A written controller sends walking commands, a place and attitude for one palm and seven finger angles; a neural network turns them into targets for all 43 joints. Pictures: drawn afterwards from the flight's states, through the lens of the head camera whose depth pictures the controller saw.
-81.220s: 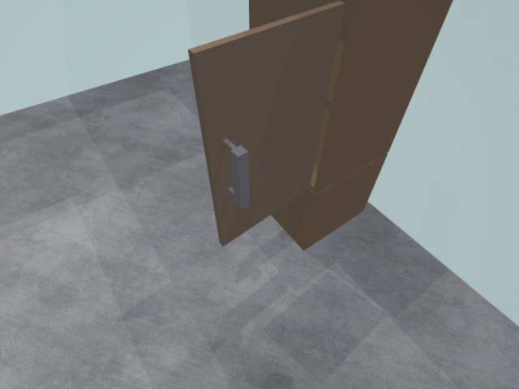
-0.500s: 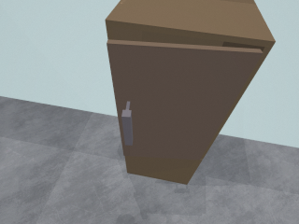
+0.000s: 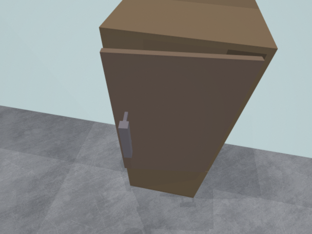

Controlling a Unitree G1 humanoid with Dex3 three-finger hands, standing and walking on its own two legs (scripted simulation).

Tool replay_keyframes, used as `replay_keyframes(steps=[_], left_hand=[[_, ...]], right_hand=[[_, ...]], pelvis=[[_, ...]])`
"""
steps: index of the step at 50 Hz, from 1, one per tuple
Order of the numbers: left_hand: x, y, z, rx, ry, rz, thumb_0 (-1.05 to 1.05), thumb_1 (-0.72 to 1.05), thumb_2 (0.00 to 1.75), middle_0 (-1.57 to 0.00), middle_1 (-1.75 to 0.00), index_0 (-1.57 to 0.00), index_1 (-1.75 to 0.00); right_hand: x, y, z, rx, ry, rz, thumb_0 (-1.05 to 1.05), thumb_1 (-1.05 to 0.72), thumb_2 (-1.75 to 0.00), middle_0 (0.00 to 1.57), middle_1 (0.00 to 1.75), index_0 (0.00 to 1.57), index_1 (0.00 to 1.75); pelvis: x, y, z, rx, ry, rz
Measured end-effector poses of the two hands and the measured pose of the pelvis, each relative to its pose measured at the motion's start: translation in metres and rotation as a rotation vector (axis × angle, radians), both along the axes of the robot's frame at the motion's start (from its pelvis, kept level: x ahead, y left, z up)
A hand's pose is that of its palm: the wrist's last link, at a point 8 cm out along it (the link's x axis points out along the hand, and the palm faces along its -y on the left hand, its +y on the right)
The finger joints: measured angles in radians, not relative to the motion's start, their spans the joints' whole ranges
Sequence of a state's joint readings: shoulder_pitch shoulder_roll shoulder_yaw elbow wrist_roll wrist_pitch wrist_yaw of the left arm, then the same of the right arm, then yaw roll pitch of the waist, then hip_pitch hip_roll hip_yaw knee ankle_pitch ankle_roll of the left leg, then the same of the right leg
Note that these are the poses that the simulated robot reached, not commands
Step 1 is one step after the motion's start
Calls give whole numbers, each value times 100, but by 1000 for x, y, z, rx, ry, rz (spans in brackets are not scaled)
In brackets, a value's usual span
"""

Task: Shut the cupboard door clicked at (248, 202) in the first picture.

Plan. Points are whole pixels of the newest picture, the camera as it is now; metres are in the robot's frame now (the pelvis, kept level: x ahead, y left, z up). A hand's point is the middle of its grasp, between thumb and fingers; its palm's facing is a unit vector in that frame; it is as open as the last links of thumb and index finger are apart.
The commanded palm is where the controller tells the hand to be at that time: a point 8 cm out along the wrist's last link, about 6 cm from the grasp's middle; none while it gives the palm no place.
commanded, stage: come to a stop and stand still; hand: left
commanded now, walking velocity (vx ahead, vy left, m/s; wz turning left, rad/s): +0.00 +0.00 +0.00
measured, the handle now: (127, 135) +0.41 +0.12 -0.04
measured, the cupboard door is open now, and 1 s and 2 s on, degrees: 8 8 8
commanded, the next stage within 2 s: look again from close up in 0.34 s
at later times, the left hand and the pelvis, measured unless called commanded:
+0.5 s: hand out of the picture +0.01 +0.15 -0.18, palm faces +0.01 -0.98 -0.17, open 7.3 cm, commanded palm none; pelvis +0.00 -0.02 +0.00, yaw +0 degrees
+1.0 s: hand out of the picture +0.00 +0.15 -0.18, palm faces +0.02 -0.98 -0.18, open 7.3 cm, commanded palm none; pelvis +0.00 -0.03 +0.00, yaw +0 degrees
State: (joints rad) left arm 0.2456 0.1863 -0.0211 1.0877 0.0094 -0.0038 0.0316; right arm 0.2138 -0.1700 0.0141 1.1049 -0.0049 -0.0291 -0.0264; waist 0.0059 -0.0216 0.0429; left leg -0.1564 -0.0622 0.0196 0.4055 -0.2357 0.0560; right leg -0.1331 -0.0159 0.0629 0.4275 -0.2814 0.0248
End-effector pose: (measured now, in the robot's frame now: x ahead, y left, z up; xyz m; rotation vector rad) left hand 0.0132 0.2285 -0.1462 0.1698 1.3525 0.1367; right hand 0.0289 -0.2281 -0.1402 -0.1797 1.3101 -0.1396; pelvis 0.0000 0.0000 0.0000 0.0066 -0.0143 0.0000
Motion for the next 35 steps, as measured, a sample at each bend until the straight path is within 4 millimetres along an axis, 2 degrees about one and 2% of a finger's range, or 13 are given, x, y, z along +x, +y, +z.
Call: replay_keyframes(steps=[13, 35], left_hand=[[-6, -14, -1, -9, 15, 5, 0, 91, 89, -20, -30, -20, -30], [-17, -28, -2, -25, 29, 23, 0, 91, 89, -20, -30, -20, -30]], right_hand=[[-14, -8, -1, 5, 49, -14, 1, -91, -90, 20, 30, 20, 29], [-15, -16, 1, -1, 47, -10, 1, -91, -90, 20, 30, 20, 29]], pelvis=[[1, -12, 1, -1, -3, 2], [0, -21, 2, -1, -7, 6]])
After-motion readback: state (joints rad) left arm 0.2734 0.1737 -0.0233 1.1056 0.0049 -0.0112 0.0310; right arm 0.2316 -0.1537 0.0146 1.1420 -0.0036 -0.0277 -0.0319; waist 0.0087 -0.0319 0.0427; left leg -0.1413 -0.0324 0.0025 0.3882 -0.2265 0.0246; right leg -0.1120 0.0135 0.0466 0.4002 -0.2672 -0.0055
